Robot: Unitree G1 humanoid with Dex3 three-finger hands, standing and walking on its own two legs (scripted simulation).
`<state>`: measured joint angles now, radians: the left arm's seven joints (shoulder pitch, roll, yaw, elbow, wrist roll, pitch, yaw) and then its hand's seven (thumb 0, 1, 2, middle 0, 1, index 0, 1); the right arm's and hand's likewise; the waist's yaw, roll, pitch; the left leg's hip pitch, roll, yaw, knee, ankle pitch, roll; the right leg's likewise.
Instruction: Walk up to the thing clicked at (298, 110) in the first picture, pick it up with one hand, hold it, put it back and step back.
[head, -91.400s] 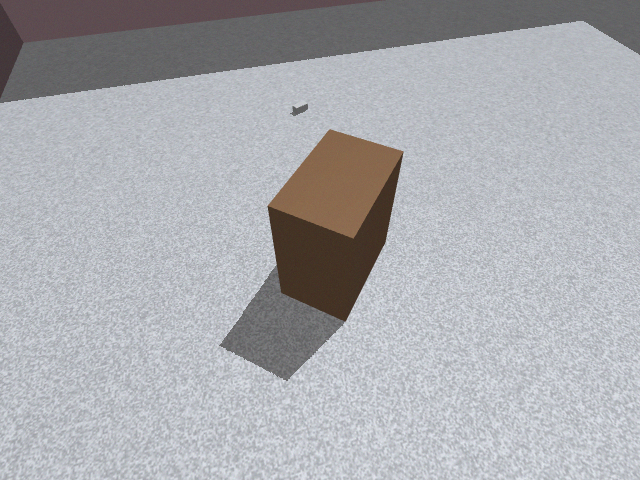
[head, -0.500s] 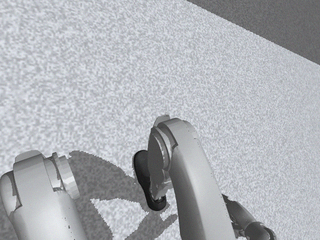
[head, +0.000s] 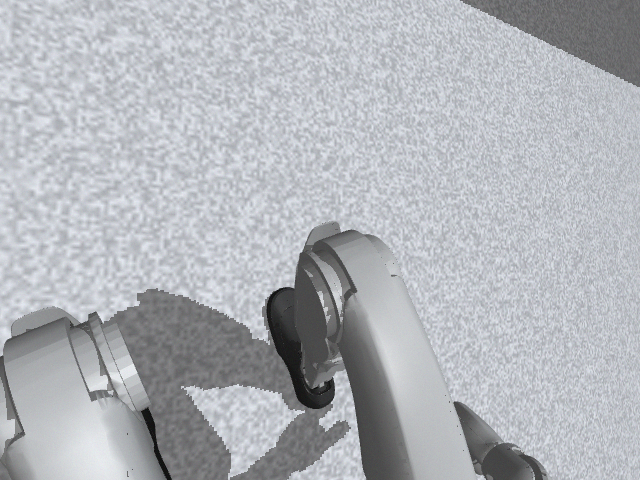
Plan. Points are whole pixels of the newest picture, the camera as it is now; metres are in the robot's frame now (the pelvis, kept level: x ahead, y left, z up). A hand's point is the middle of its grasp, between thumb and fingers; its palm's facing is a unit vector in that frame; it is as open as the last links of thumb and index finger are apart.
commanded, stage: rest palm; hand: left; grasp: from above
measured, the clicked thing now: out of the picture +0.46 +0.38 -0.28
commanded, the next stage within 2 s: close in 0.92 s
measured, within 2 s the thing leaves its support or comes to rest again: neither
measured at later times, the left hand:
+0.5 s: hand out of the picture +0.44 +0.36 -0.25, palm faces -0.44 -0.14 -0.89, open 14.2 cm
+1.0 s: hand out of the picture +0.44 +0.35 -0.25, palm faces -0.43 -0.14 -0.89, open 13.8 cm
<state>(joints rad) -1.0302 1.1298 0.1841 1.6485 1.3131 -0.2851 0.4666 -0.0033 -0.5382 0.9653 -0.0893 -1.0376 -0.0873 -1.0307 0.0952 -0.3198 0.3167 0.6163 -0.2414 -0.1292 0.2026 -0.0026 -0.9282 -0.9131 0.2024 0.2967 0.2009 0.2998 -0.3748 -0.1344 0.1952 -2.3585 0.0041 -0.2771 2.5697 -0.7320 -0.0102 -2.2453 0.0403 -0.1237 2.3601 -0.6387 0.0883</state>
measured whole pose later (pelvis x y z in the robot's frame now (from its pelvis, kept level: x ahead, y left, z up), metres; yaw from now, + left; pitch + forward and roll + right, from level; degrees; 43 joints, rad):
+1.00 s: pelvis +0.00 +0.00 +0.00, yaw -1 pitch +26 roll -16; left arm -1.06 1.14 0.14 1.71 1.38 -0.32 0.59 0.00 -0.45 0.93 -0.11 -1.01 -0.12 -1.00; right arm 0.08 -0.34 0.35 0.62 -0.26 -0.17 0.21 0.00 -0.91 -0.91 0.20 0.30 0.20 0.30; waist -0.39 -0.17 0.19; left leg -2.35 0.01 -0.29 2.59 -0.73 0.00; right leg -2.23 0.05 -0.14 2.36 -0.62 0.08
